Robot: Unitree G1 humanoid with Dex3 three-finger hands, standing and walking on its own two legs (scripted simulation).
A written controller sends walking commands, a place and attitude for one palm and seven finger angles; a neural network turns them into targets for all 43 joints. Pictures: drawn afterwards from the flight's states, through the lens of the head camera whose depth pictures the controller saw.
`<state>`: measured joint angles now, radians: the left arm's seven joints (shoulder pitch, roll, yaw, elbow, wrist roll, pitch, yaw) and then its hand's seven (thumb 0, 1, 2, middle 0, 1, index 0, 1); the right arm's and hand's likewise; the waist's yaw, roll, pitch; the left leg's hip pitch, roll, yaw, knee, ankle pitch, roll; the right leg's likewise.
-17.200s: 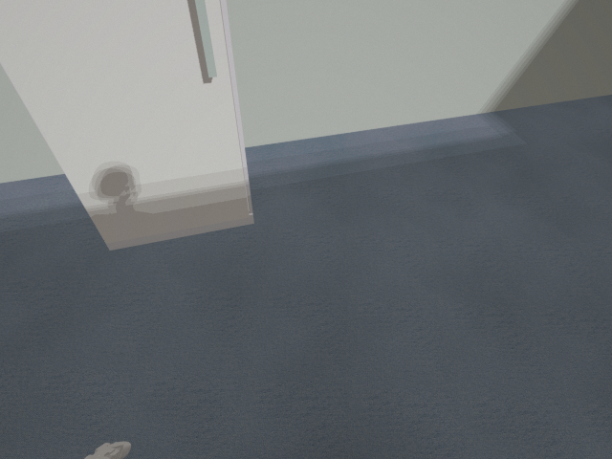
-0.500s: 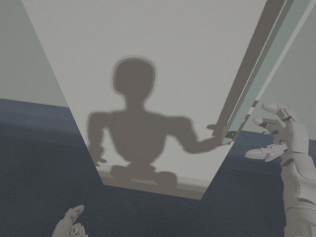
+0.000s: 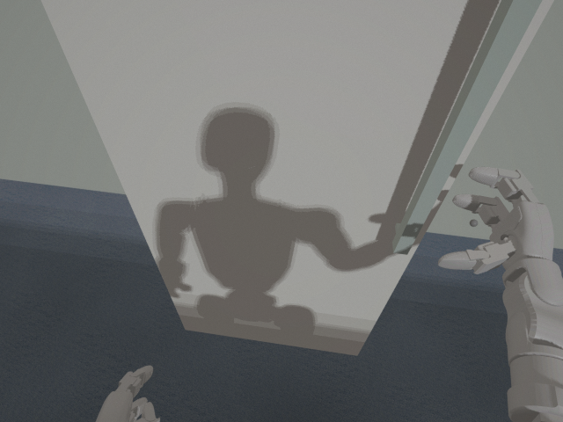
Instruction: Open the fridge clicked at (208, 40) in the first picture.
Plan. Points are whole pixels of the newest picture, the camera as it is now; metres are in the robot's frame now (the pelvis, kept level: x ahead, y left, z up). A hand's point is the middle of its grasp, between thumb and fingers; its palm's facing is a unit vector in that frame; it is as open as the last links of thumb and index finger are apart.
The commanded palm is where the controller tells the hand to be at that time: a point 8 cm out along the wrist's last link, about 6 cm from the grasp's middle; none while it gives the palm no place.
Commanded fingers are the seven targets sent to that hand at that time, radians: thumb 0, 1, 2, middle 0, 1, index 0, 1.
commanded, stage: move the hooked fingers beside the handle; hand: right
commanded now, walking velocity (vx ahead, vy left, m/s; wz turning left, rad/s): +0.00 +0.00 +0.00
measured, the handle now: (444, 141) +0.45 -0.18 +0.21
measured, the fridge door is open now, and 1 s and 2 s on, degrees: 0 0 0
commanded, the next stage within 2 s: feel for the door with the fingertips in 0.56 s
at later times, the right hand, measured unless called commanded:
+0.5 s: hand (463, 227) +0.37 -0.21 +0.12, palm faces +0.08 +1.00 -0.01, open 14.0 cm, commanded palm +0.33 -0.27 +0.12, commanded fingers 0.00 0.50 -0.30 0.30 1.20 0.30 1.20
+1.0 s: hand (442, 227) +0.37 -0.19 +0.12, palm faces +0.08 +1.00 +0.01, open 14.0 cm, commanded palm +0.33 -0.24 +0.12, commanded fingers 0.00 0.50 -0.30 0.30 1.20 0.30 1.20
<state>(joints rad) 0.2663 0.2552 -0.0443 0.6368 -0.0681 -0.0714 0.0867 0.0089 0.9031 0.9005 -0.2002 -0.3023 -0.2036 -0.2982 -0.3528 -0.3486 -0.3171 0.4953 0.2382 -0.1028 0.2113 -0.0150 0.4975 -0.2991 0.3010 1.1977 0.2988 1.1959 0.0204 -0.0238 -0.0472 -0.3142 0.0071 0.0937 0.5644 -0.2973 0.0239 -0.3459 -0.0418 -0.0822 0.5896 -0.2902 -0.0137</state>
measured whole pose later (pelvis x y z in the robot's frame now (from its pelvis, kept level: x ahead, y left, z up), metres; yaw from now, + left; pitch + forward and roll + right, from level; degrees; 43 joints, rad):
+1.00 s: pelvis +0.00 +0.00 +0.00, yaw +0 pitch +3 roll +0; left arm 0.26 0.26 -0.03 0.63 -0.06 -0.07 0.07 0.01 0.90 0.90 -0.20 -0.30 -0.20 -0.30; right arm -0.31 -0.27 -0.23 0.43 0.22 -0.06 0.14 -0.01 0.50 -0.30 0.30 1.21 0.30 1.20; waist 0.02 -0.03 -0.05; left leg -0.31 0.01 0.09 0.56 -0.30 0.03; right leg -0.34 -0.04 -0.08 0.58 -0.29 -0.01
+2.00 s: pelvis +0.00 +0.00 +0.00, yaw +0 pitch +4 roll +1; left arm 0.28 0.26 -0.03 0.64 -0.06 -0.03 0.06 0.01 0.90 0.90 -0.20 -0.30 -0.20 -0.30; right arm -0.46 -0.30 -0.24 0.60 0.20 -0.12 0.14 -0.01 0.50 -0.30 0.31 1.21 0.30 1.20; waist 0.03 -0.03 -0.05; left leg -0.34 0.01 0.09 0.57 -0.30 0.02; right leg -0.37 -0.04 -0.08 0.60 -0.29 -0.02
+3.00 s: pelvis +0.01 +0.00 +0.00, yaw +1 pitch +3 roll +0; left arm 0.27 0.24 -0.03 0.63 -0.05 -0.03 0.05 0.01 0.90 0.90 -0.20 -0.30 -0.20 -0.30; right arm -0.36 -0.22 -0.18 0.44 0.19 -0.06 0.05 -0.01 0.50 -0.30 0.30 1.20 0.30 1.20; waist 0.02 -0.03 -0.05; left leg -0.30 0.00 0.08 0.55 -0.30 0.03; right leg -0.33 -0.04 -0.08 0.57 -0.30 -0.01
